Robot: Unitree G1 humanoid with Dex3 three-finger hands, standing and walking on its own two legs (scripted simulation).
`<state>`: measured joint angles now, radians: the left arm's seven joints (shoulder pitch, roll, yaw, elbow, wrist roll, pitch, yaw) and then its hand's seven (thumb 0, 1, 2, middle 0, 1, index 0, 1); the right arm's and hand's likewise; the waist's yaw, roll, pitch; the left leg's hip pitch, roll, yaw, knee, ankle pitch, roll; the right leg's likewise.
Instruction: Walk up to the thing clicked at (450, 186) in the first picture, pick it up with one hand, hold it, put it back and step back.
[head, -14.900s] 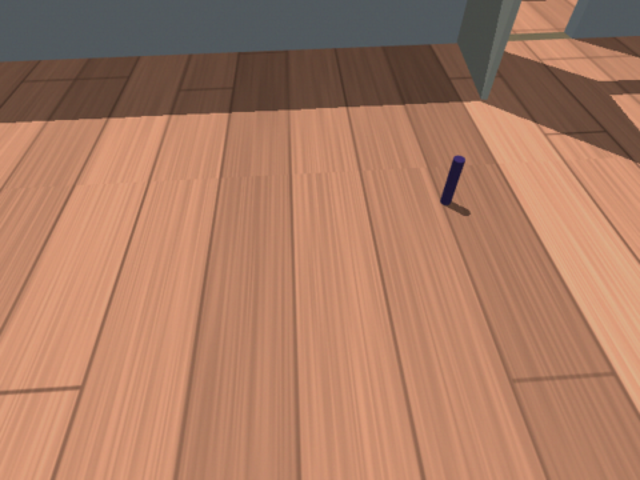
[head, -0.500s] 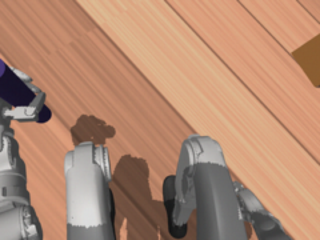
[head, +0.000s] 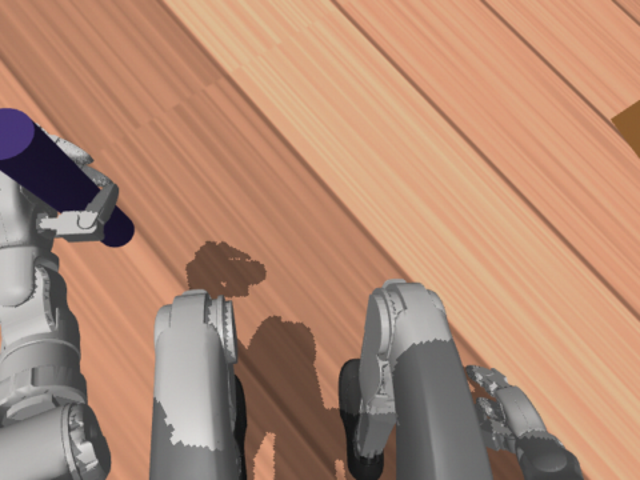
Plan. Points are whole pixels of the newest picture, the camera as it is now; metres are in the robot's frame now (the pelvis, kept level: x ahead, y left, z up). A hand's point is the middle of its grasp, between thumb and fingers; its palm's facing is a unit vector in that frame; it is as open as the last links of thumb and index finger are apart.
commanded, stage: settle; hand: left
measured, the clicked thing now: (74, 195) +0.42 +0.28 -0.03
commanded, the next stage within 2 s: lift in 0.32 s
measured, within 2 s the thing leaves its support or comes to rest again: neither
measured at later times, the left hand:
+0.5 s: hand (75, 180) +0.43 +0.26 +0.00, palm faces +0.19 -0.98 -0.02, open 7.1 cm
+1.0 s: hand (32, 153) +0.41 +0.25 +0.10, palm faces +0.14 -0.99 -0.03, open 7.1 cm
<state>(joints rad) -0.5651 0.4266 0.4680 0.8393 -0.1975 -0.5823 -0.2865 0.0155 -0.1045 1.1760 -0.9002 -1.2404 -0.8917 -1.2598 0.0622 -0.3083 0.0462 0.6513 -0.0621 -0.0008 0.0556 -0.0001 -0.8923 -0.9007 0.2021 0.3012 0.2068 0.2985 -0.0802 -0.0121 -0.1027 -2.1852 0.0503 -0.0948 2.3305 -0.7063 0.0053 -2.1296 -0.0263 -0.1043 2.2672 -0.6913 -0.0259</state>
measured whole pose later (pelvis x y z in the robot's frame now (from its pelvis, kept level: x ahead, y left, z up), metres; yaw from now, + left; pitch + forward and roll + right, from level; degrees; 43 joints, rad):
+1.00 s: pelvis +0.01 +0.00 +0.09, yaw +2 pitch +33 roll -4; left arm -0.43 0.34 0.38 0.60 -0.22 -0.44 -0.27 0.02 -0.11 1.18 -0.90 -1.24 -0.89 -1.26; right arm 0.12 -0.28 0.00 0.63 0.01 -0.02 0.01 0.00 -0.89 -0.90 0.20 0.30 0.21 0.30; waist -0.04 0.02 -0.18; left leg -1.94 0.05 -0.05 2.04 -0.69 0.01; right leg -1.90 -0.02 -0.07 2.00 -0.68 -0.02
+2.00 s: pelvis +0.06 +0.01 +0.32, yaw +5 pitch +16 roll -2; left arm -0.14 0.23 0.18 0.36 -0.20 -0.30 -0.09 0.02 -0.11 1.19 -0.92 -1.22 -0.91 -1.24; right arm 0.23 -0.24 0.00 0.62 0.03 -0.06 -0.03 0.00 -0.89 -0.89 0.20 0.30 0.21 0.30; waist -0.02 0.03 -0.11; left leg -0.95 0.04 -0.01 1.20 -0.53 0.00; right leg -0.91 -0.01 -0.06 1.15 -0.52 0.00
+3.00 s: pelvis +0.09 +0.01 +0.37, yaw +5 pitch +9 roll -1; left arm -0.14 0.19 0.15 0.43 -0.19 -0.35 -0.08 0.01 -0.11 1.18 -0.91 -1.22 -0.91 -1.24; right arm 0.24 -0.23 -0.01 0.65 0.02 -0.03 -0.02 0.00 -0.90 -0.90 0.20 0.30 0.21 0.30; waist -0.02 0.02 -0.04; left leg -0.61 0.04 0.01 0.90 -0.45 0.00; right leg -0.58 -0.01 -0.04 0.86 -0.43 0.00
